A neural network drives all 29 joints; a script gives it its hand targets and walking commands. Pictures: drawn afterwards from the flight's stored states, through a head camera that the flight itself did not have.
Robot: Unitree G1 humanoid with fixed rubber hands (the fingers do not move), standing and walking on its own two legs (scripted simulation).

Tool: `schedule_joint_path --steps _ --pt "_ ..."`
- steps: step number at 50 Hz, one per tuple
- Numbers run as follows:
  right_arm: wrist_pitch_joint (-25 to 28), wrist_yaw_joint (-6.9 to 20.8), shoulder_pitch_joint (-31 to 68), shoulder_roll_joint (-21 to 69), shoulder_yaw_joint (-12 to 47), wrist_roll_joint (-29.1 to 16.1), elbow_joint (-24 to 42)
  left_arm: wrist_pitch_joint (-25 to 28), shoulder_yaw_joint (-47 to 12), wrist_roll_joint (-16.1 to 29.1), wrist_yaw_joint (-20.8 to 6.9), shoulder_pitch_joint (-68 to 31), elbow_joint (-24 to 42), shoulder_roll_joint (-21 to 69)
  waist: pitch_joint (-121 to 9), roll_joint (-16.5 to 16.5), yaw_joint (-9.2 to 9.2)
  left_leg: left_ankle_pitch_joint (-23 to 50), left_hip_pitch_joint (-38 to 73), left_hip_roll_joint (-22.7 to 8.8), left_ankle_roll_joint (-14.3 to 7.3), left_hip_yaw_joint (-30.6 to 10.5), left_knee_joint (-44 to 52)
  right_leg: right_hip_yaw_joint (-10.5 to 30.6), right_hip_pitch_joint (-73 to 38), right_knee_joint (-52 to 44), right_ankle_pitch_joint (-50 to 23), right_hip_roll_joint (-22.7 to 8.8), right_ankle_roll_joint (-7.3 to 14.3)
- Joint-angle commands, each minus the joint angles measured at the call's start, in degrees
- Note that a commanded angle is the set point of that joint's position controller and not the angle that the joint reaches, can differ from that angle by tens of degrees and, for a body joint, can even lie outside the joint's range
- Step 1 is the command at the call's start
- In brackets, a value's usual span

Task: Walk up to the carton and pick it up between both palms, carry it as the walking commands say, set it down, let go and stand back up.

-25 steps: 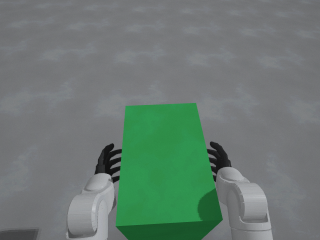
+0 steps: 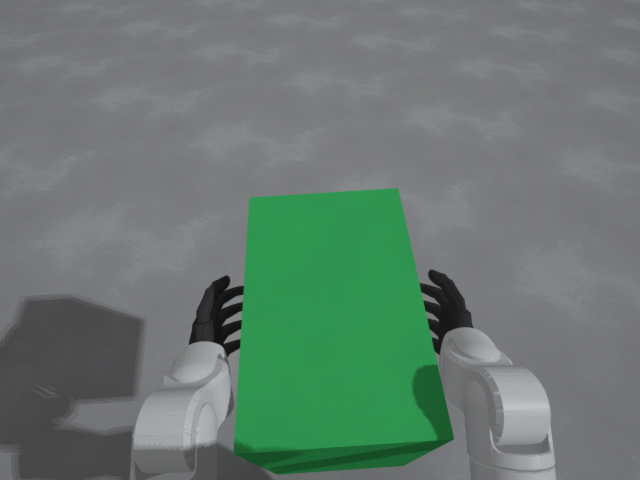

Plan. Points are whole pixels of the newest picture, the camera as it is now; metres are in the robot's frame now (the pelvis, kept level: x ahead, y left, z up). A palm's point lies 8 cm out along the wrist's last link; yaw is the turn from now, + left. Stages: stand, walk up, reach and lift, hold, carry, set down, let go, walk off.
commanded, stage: carry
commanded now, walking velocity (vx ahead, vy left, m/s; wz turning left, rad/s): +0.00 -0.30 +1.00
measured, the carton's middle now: (332, 342) +0.29 -0.01 +0.03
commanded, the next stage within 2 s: none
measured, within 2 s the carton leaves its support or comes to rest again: neither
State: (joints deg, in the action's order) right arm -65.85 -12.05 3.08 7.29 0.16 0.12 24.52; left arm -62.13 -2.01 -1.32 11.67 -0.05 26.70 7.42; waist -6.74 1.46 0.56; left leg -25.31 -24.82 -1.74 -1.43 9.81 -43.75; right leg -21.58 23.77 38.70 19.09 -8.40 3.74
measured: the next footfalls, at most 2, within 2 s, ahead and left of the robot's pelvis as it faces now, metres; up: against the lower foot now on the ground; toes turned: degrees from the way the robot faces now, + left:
left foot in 0.02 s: +0.03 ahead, +0.09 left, +0.00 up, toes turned +10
right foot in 0.32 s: +0.12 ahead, -0.22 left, +0.00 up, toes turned +13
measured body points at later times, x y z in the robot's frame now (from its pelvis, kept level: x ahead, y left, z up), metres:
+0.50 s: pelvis +0.01 -0.17 +0.01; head +0.03 -0.17 +0.46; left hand +0.18 +0.07 +0.08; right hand +0.31 -0.16 +0.07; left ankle -0.05 -0.09 -0.64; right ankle +0.09 -0.23 -0.72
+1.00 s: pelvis +0.11 -0.30 +0.00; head +0.15 -0.27 +0.44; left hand +0.15 +0.00 +0.07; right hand +0.37 -0.15 +0.05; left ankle -0.02 -0.19 -0.69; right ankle +0.23 -0.32 -0.72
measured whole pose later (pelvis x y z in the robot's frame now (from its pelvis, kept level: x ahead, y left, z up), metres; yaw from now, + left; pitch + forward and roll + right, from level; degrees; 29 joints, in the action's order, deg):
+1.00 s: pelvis +0.11 -0.30 +0.00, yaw +58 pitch +5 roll +0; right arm -64.7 -12.2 1.6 7.3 0.5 1.1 28.9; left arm -60.2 -2.7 -0.2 12.1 -0.6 28.1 7.4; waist 0.0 -3.4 1.3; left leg -30.3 -34.0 -2.7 2.8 -5.6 -55.5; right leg -8.1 28.2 38.8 14.8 -4.0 0.1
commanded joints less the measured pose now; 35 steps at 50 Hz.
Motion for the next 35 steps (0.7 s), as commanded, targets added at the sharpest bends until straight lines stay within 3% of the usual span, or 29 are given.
schedule_joint_path --steps 1,2,3,5,7,9,11,14,15,16,17,18,19,20,21,23,25,27,28,29,30,31,32,33,35 --pt "1.61 7.81 16.66 45.59 27.78 -12.81 2.78 -1.16 -28.57 12.56 -5.61 -18.31 1.08 47.67 -8.39 -5.06 1.69 9.58 20.26 -6.65 -3.06 -13.93 20.07 5.98 11.2 4.91 1.84 -9.01 -3.85" --pt "1.78 7.69 15.4 44.17 26.78 -11.37 2.73 -1.53 -30.16 13.22 -5.94 -18.38 2.55 48.69 -8.39 -24.91 1.92 24.19 27.02 -27.18 -11.33 -46.35 22.1 6.64 28.9 18.65 23.91 -1.75 -8.8" --pt "2.16 8.04 18.24 45.42 27.65 -11.79 5.11 -1.05 -30.73 13.62 -6.13 -21.42 3.84 50.1 -7.45 -18.59 1.33 29.29 22.45 -25.71 -14.67 -49.77 23.46 17.81 28.06 29.36 19.84 1.55 -9.41" --pt "2.84 8.46 22.74 48.11 28.2 -12.31 7.36 -0.8 -32.32 15.21 -6.72 -26.28 4.79 53.8 -5.75 -9.02 1.16 15.71 16.27 -19.94 -11.29 -36.66 22.7 23.47 27.67 35.14 10.84 0.13 -8.49" --pt "4.11 8.96 25.13 50.72 29.18 -13.45 10.24 0.16 -32.63 16.27 -7.52 -25.95 5.72 56.54 -7.05 -7.01 0.72 16.68 11.81 -13.32 -7.48 -26.36 19.47 21.77 20.83 29.45 4.76 0.74 -8.46" --pt "5.07 9.01 25.68 51.43 30.8 -14.42 13.18 1.31 -32.42 15.9 -7.5 -24.52 6.66 56.71 -8.87 -8.42 0.83 21.8 9.36 -11.76 -6.41 -25.22 17.85 19.44 15.71 23.15 2.83 3.11 -8.36" --pt "5.29 8.68 23.87 50.49 31.69 -14.62 14.29 1.91 -31.76 15.43 -7.2 -22.17 7.08 55.3 -11.07 -10.26 1.0 25.82 9.5 -11.48 -6.45 -27.2 16.56 18.47 12.61 16.3 2.22 4.73 -7.89" --pt "5.06 8.15 20.46 48.54 32.18 -14.09 14.66 1.79 -31.37 15.07 -6.86 -18.18 7.19 53.42 -14.16 -14.02 1.05 24.91 6.97 -9.57 -4.81 -27.96 15.2 16.75 2.48 1.86 2.21 6.94 -7.09" --pt "4.82 8.0 20.03 48.01 32.5 -14.13 14.64 1.64 -31.07 14.79 -6.8 -17.21 7.04 53.1 -15.01 -13.47 0.43 23.07 3.98 -7.75 -3.54 -26.05 13.21 14.67 -4.48 -7.43 0.42 8.0 -6.67" --pt "4.39 7.86 19.73 47.74 32.73 -14.23 14.25 1.39 -30.5 14.33 -6.81 -16.43 6.66 52.76 -15.62 -5.46 -0.67 14.06 -2.87 -2.36 -1.63 -18.94 4.74 13.59 -16.04 -18.12 -2.27 7.21 -5.95" --pt "3.66 7.77 19.85 47.32 32.99 -14.02 13.27 1.06 -28.66 13.23 -6.95 -14.07 4.86 50.76 -16.37 11.53 -1.51 -5.31 -16.91 5.37 1.18 -9.64 -8.33 28.63 -26.55 -24.13 5.21 -6.46 -1.58" --pt "3.19 8.16 21.86 45.98 34.52 -15.15 14.61 1.2 -26.9 12.72 -6.93 -13.17 2.99 50.62 -17.09 24.78 -1.23 -17.55 -20.14 4.97 3.24 -4.16 -23.21 41.62 -21.23 -25.61 5.6 -19.87 5.97" --pt "3.1 8.51 23.0 46.86 34.56 -15.48 13.34 1.3 -26.83 12.86 -6.99 -14.83 4.42 50.75 -13.38 15.36 -1.01 -13.38 -18.09 1.17 3.04 -5.91 -30.86 34.73 -15.9 -24.42 6.58 -17.44 6.48" --pt "3.18 9.01 25.0 48.37 34.8 -15.9 12.33 1.62 -26.71 12.23 -7.12 -17.42 5.1 51.18 -9.93 9.5 -0.86 -7.96 -16.29 -0.02 2.44 -6.26 -32.13 27.74 -10.18 -23.44 5.69 -14.55 5.45" --pt "3.41 9.41 26.01 49.55 34.9 -16.25 12.24 1.89 -26.85 11.82 -7.15 -18.86 5.7 51.57 -8.45 6.79 -0.46 -4.17 -14.62 -1.42 2.5 -5.82 -31.16 21.68 -8.54 -21.12 3.15 -11.72 4.35" --pt "3.7 9.47 25.4 50.68 34.58 -16.6 11.55 2.0 -27.05 11.75 -7.27 -18.97 5.85 51.92 -8.42 6.1 -0.02 -1.71 -9.7 -1.05 2.53 -3.02 -23.22 13.4 -9.18 -17.92 -1.77 -7.85 1.84" --pt "3.66 8.91 23.86 49.43 33.49 -16.0 10.54 1.63 -27.54 12.15 -6.97 -18.25 5.76 50.83 -9.92 7.64 -0.56 -3.9 -6.68 0.12 1.89 -1.01 -15.24 12.69 -10.64 -17.46 -2.94 -9.27 2.58" --pt "3.28 8.33 21.84 48.09 32.19 -15.31 9.34 0.88 -28.17 12.43 -6.56 -16.89 5.04 49.89 -11.51 7.85 -1.22 -3.51 -3.12 0.07 0.57 -0.2 -4.43 11.96 -13.18 -15.35 -9.36 -11.01 3.08" --pt "2.93 8.12 20.3 47.28 31.25 -14.79 8.15 0.41 -28.44 12.43 -6.32 -16.29 4.33 49.53 -11.97 7.59 -1.45 -3.09 -0.89 0.18 -0.09 0.43 1.55 11.56 -14.23 -13.45 -12.52 -11.61 3.11" --pt "2.6 7.94 18.23 46.63 30.25 -14.14 6.46 -0.06 -28.68 12.55 -6.07 -16.56 3.56 49.16 -12.8 5.09 -0.6 -0.46 4.41 0.34 -0.97 0.56 9.89 9.39 -12.91 -8.2 -13.62 -11.05 1.99" --pt "2.31 7.8 17.14 45.76 29.23 -13.38 4.71 -0.49 -28.59 12.64 -5.89 -17.13 2.57 48.05 -11.38 0.03 0.57 6.86 12.61 -1.67 -1.61 -3.24 20.7 6.05 -5.16 -1.16 -11.7 -10.1 -1.74" --pt "2.08 7.69 15.64 45.45 28.05 -12.35 3.11 -0.87 -28.9 12.66 -5.93 -18.18 2.04 46.87 -8.16 -5.91 1.87 8.87 23.02 -8.39 -3.35 -15.41 21.85 6.78 11.52 3.99 -0.87 -9.37 -5.47" --pt "2.36 7.6 13.93 44.22 27.37 -10.81 3.27 -1.18 -30.74 13.41 -6.39 -18.49 4.13 47.85 -8.18 -25.72 2.25 26.57 30.47 -27.76 -11.87 -47.02 22.45 7.34 30.01 17.5 21.85 -0.54 -10.6" --pt "2.53 8.12 17.51 45.17 28.24 -11.55 5.69 -0.76 -31.07 13.54 -6.45 -21.27 4.62 49.56 -6.82 -17.33 1.45 33.49 26.9 -25.89 -14.88 -47.6 22.05 18.06 31.08 29.12 18.45 1.36 -10.9" --pt "3.19 8.81 22.0 47.9 28.56 -12.06 7.93 -0.58 -32.48 15.04 -7.27 -25.37 5.28 53.52 -5.77 -6.66 1.08 18.62 19.37 -19.45 -10.17 -33.51 22.0 23.06 28.19 34.06 8.59 -0.67 -9.61"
